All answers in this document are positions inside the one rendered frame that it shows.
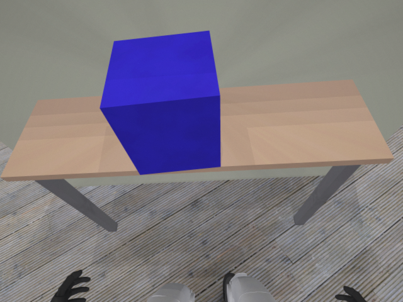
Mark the table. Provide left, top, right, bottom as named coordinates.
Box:
left=0, top=79, right=394, bottom=232

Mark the robot left thigh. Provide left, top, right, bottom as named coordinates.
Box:
left=146, top=282, right=195, bottom=302

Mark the robot left hand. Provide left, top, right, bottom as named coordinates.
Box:
left=50, top=270, right=91, bottom=302

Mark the carton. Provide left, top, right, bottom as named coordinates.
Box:
left=100, top=31, right=220, bottom=175

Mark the robot right shin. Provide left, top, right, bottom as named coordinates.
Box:
left=230, top=273, right=247, bottom=281

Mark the robot right hand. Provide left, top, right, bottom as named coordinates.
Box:
left=335, top=286, right=366, bottom=302

